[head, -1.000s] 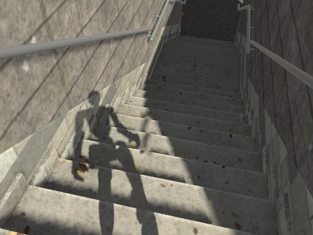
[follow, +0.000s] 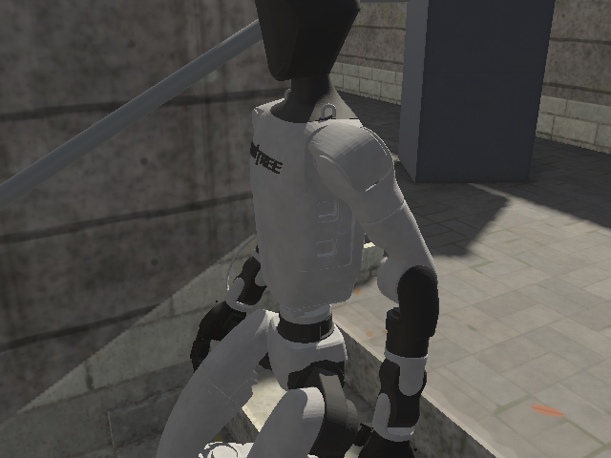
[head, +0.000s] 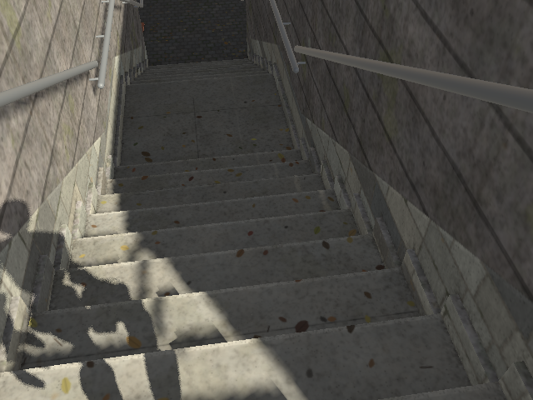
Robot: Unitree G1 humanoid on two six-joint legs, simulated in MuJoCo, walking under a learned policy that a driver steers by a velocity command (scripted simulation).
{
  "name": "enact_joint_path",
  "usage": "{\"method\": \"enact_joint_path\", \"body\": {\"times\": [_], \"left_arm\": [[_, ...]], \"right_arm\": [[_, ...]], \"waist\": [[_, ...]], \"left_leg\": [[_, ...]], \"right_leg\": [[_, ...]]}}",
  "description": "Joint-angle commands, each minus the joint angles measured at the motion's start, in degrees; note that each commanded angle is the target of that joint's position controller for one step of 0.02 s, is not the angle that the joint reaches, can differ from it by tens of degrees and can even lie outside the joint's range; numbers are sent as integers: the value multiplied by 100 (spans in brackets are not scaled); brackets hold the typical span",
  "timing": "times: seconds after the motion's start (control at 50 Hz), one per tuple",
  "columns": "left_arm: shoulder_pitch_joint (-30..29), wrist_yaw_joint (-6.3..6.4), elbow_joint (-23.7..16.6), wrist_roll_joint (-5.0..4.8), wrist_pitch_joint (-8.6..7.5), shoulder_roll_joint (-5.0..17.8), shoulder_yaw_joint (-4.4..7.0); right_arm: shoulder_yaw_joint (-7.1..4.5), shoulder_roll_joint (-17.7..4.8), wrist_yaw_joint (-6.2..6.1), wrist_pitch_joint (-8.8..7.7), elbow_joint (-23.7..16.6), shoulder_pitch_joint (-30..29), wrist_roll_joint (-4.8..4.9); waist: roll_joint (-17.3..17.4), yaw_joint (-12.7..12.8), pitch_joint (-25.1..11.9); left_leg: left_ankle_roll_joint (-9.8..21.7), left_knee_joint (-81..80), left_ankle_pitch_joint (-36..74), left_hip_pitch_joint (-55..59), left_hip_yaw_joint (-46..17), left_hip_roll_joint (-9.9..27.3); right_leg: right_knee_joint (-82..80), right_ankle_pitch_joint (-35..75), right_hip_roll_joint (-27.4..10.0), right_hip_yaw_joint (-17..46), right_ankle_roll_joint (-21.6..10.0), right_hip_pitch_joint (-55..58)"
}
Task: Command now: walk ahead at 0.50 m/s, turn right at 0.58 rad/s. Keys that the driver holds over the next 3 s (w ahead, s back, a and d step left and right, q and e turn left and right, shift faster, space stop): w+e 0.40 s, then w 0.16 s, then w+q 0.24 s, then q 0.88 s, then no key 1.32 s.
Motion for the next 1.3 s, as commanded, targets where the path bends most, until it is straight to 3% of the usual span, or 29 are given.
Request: {"method": "enact_joint_path", "body": {"times": [0.02,0.08,0.16,0.3,0.36,0.4,0.42,0.44,0.48,0.54,0.6,0.64,0.66,0.68,0.7,0.72,0.74,0.76,0.8,0.84,0.88,0.98,1.02,1.04,1.06,1.08,1.12,1.18,1.3], "left_arm": [[-173,102,-625,99,48,-17,-3],[-780,-206,-587,189,44,171,122],[-1137,-283,-739,177,7,431,282],[-2292,-236,-1260,177,-53,510,225],[-2364,-184,-1527,126,-207,1003,447],[-478,39,-895,55,-362,1561,810],[667,229,-486,121,-352,2016,1021],[1767,286,-130,289,-331,1836,911],[1147,232,-85,30,-521,1019,679],[-1534,339,-809,145,-357,-294,26],[-2081,477,-1151,45,-561,1150,377],[-1251,334,-890,83,-605,1194,357],[-974,582,-417,-636,-215,994,608],[-714,697,-427,-523,77,1001,574],[-1056,171,-663,299,-77,1514,344],[-873,-104,-503,507,-96,1404,468],[175,-342,-479,253,-125,251,265],[-77,-355,-1006,34,-210,162,195],[-807,-91,-1392,-22,-214,831,230],[-1211,154,-1348,194,-132,628,76],[-1334,163,-1386,133,-68,618,82],[-1128,144,-1608,49,-195,1013,212],[687,373,-1174,-38,-332,1826,585],[608,292,-1137,-120,-263,2096,653],[297,220,-1270,147,-404,1715,571],[-124,178,-1243,72,-526,1564,519],[-1733,233,-1447,-135,-518,320,138],[-2344,481,-1442,15,-562,1047,415],[30,914,-567,13,-570,1124,309]], "right_arm": [[141,474,-234,-331,-215,246,64],[163,128,-504,-613,250,647,88],[84,-631,-340,-500,961,1342,-63],[298,-513,-569,-460,1258,1519,-53],[18,-1370,-615,-440,954,948,40],[-316,-2042,-399,-354,579,93,107],[-263,-1482,-181,-343,447,334,-65],[-149,-915,31,-368,12,17,171],[-133,-577,-17,-466,-850,-1836,476],[0,-354,-305,-267,-79,-84,-128],[-292,-756,-193,-74,-37,758,338],[-377,-1059,-195,44,-362,180,285],[-192,-442,-194,297,-340,307,714],[-297,-731,-192,378,-70,763,731],[-510,-1312,-97,83,310,1626,68],[-750,-1648,-120,-62,779,3150,30],[-740,-2153,-28,-145,910,3244,-153],[-793,-2251,40,-195,588,2677,-167],[-553,-1556,105,-309,266,1036,71],[-99,-338,73,-302,242,98,4],[-117,-367,-90,-485,-53,-712,258],[-355,-1976,-252,-545,-567,-608,208],[-508,-1738,-78,-518,-1218,-1219,376],[-248,-364,-74,-444,-893,702,282],[-230,-657,-1,-270,-913,632,484],[-283,-704,-135,-222,-1191,-143,540],[-132,-424,-422,41,-1132,-70,54],[-152,-506,-443,296,-851,871,-136],[-167,-719,-181,321,-1861,-2262,-195]], "waist": [[51,138,796],[476,-403,829],[273,-185,489],[471,-503,575],[520,-271,360],[-46,540,-13],[-965,904,-833],[-931,1098,-1509],[124,1078,581],[236,-381,631],[-48,-1032,243],[-110,-784,886],[-459,-823,228],[-117,-755,213],[1022,-1325,1126],[1391,-1848,291],[1681,-1109,-635],[927,-948,-854],[553,-803,363],[-365,-180,955],[42,26,533],[22,142,-88],[-558,971,-719],[-1919,161,-2026],[-436,233,-1299],[18,252,-152],[188,-334,-435],[-212,-964,-260],[-947,744,-45]], "left_leg": [[1203,-1765,284,262,-1663,1667],[1226,-2179,-326,-949,-428,1118],[1249,-1335,1845,901,-833,1855],[1031,-919,2000,1336,-136,1830],[663,-294,3887,817,750,1556],[485,2016,3690,-139,1032,1019],[16,4114,642,-2233,733,433],[-51,5219,-2554,-3234,-182,-85],[-84,4350,-1955,-4893,-1213,249],[45,2227,1670,-1740,-1559,860],[-664,1846,4183,2400,-238,-166],[-825,1120,2581,2047,-130,-178],[-578,-504,4115,2054,-153,-118],[-352,-1169,4114,2269,-112,-50],[-82,-1547,1676,2503,-57,-113],[749,-1106,2799,3518,-259,156],[1916,783,6259,4872,-1863,1064],[2552,417,6435,5098,-3514,1820],[2433,-433,510,3412,-5008,2484],[1891,-823,486,336,-3909,1631],[1820,-937,-3,-2919,-2258,303],[1241,978,3244,-2311,-2196,323],[597,3733,4383,-1954,-1981,-265],[-382,6317,-1769,-3039,-1347,-892],[-295,7191,-2170,-4003,-1372,-658],[-436,6949,-1612,-4766,-1523,-358],[-618,5286,-1204,-3920,-1554,428],[-636,5613,619,-998,-548,93],[-211,2057,1045,-3415,-573,675]], "right_leg": [[-2057,2809,-1485,166,-176,-1789],[-4748,4067,-1452,-589,-136,-170],[-4864,3980,-1333,-88,-283,-1040],[-4653,2665,-1270,-728,-171,-638],[-5216,1261,-734,-1559,-82,1245],[-6809,1921,68,-2082,-220,3953],[-7257,3293,-708,-537,-1114,6430],[-7951,4327,-1693,1374,-1982,7297],[-8401,1382,-2510,3005,-1866,5271],[-7578,931,-1623,845,-1020,722],[-6977,-948,-707,-958,-391,-2276],[-6670,-1523,-1073,-491,-429,-1639],[-5995,-249,-936,-629,-462,-49],[-4810,650,-921,-709,-468,589],[-3726,269,-1652,381,-444,413],[-833,1095,-812,-21,-185,377],[1300,-1633,108,-128,82,-1680],[1492,-1215,-34,175,332,-3179],[909,252,-898,633,626,-4990],[-1380,2573,-1626,471,501,-3752],[-4124,3976,-1555,-433,617,-113],[-4735,2477,-457,-1313,762,2816],[-6726,3547,-628,-627,-149,4233],[-7246,6664,-3096,2454,-2678,5544],[-7931,6851,-3560,3527,-3097,4575],[-7924,4978,-3566,3476,-2628,3541],[-7805,2964,-3135,2106,-1754,2115],[-7931,1567,-2098,15,-783,-634],[-6886,590,-3170,1050,-522,2482]]}}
